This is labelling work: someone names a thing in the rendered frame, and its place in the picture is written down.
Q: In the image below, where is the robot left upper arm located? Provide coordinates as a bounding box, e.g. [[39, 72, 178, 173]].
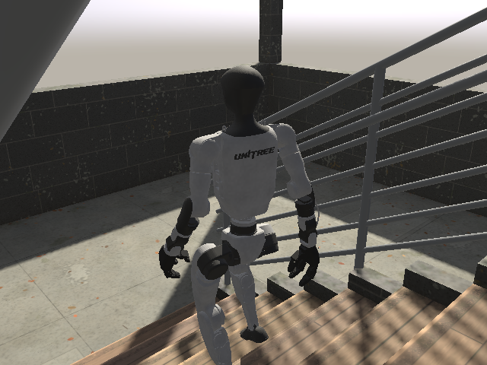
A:
[[187, 133, 221, 217]]

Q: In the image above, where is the left robot hand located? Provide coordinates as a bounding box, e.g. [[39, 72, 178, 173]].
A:
[[158, 245, 190, 278]]

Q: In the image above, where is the right robot hand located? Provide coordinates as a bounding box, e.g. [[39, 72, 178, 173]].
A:
[[288, 244, 320, 287]]

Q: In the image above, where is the right robot forearm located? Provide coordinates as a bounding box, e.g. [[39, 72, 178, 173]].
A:
[[294, 186, 317, 248]]

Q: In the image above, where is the robot right upper arm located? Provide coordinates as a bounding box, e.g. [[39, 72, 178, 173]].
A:
[[268, 123, 312, 199]]

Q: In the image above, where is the right robot shin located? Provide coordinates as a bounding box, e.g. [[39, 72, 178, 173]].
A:
[[229, 263, 259, 331]]

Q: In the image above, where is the robot torso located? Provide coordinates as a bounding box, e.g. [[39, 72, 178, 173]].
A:
[[212, 119, 278, 266]]

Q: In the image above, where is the left robot forearm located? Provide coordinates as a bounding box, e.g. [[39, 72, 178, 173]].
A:
[[164, 198, 199, 256]]

